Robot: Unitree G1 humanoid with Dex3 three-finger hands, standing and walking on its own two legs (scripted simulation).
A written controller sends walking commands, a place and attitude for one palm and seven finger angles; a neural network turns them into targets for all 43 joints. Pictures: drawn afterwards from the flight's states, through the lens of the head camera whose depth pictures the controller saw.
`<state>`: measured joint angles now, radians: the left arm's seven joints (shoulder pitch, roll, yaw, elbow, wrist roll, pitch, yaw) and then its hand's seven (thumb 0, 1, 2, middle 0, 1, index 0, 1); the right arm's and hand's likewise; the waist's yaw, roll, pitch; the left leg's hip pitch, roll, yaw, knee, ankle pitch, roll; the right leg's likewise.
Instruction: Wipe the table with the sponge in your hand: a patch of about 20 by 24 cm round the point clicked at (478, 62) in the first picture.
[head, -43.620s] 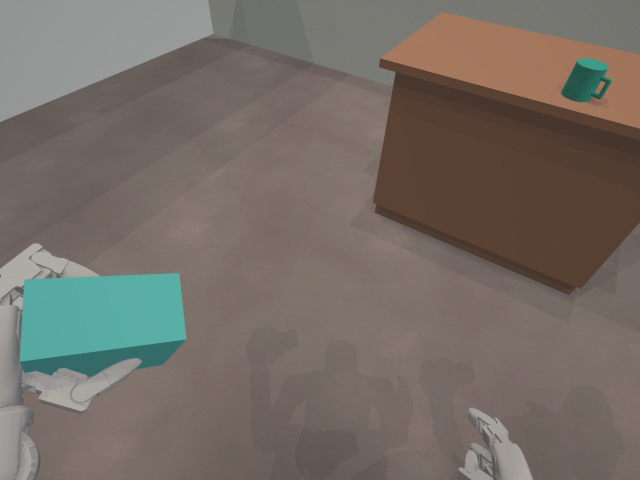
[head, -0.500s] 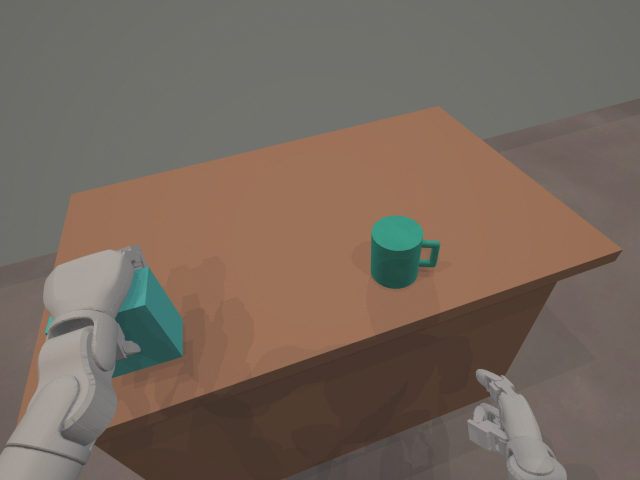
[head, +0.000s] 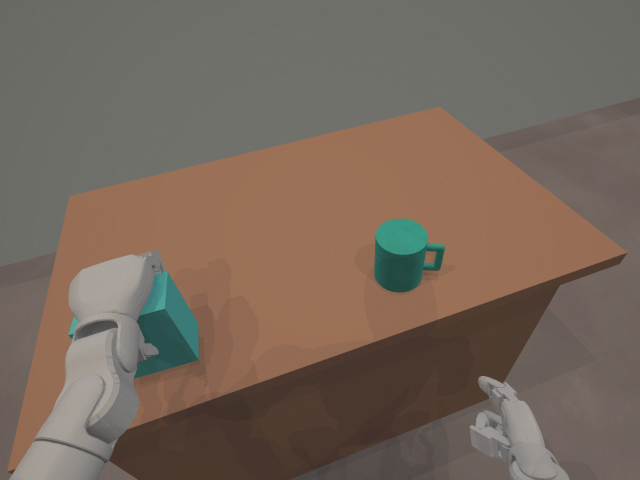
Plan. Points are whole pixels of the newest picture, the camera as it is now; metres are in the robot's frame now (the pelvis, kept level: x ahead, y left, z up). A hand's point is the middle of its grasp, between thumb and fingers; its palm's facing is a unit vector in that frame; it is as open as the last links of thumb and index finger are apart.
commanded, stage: move the sponge above the wiping area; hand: left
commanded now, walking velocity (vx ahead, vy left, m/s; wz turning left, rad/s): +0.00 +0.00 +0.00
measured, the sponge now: (148, 336) +0.26 +0.29 +0.04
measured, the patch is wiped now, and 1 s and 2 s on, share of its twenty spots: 0.00 0.00 0.00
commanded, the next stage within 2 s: lower the sponge onto the table in 0.74 s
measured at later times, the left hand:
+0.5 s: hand (142, 314) +0.26 +0.27 +0.09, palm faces +0.03 -0.07 -1.00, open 10.1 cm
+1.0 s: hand (130, 320) +0.25 +0.28 +0.09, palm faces +0.02 -0.06 -1.00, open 10.1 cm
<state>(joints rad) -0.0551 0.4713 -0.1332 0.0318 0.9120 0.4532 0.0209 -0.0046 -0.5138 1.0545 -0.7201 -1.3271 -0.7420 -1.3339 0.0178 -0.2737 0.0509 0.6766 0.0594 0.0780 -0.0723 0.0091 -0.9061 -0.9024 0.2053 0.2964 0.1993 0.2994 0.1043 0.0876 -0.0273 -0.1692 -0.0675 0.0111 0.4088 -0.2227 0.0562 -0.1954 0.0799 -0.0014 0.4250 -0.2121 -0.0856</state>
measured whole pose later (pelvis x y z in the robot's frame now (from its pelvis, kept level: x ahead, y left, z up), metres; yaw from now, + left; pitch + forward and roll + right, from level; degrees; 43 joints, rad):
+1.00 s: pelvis +0.00 -0.01 +0.00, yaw +0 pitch -2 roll +1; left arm 0.00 0.51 -0.10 0.00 0.90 0.42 0.01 0.00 -0.51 1.05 -0.72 -1.33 -0.74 -1.33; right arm 0.02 -0.29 0.05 0.68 0.06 0.08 -0.07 0.01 -0.91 -0.90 0.20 0.30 0.20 0.30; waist 0.11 0.09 -0.02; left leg -0.15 -0.05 0.01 0.41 -0.22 0.04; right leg -0.17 0.10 0.00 0.42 -0.20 -0.10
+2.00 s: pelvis +0.00 -0.01 +0.00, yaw +0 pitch -1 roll +1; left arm -0.02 0.43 -0.13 0.13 0.92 0.41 0.09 0.00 -0.51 1.05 -0.72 -1.33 -0.74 -1.33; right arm 0.03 -0.26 0.04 0.69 0.06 0.07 -0.07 0.01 -0.91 -0.90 0.21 0.30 0.20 0.30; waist 0.10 0.08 -0.04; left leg -0.17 -0.06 0.01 0.41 -0.22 0.05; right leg -0.20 0.09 0.00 0.42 -0.20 -0.09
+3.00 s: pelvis -0.01 -0.02 -0.01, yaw +0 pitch +4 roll +1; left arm -0.28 0.51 -0.01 0.56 0.95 0.21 0.12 0.00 -0.54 1.06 -0.74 -1.32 -0.76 -1.33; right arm 0.17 -0.30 0.00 0.71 0.09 0.10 -0.08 0.01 -0.91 -0.90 0.21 0.30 0.20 0.30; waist 0.04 0.07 -0.09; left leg -0.35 -0.04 0.00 0.52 -0.25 0.04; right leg -0.35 0.12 -0.01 0.49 -0.21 -0.11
